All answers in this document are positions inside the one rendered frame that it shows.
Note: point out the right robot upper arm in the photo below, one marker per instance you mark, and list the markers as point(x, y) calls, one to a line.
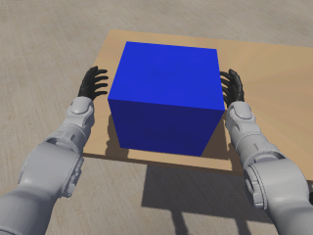
point(278, 188)

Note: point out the carton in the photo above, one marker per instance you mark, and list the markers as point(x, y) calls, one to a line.
point(166, 98)

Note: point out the left robot forearm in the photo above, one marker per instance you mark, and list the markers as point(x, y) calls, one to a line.
point(73, 133)

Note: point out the left robot upper arm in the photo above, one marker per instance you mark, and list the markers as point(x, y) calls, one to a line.
point(51, 173)

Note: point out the robot right hand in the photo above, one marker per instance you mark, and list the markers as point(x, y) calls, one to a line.
point(234, 92)

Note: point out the table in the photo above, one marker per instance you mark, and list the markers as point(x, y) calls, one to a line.
point(278, 86)

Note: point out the right robot forearm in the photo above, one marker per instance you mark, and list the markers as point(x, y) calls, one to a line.
point(250, 143)

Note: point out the robot left hand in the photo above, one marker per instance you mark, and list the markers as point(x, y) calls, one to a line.
point(88, 86)

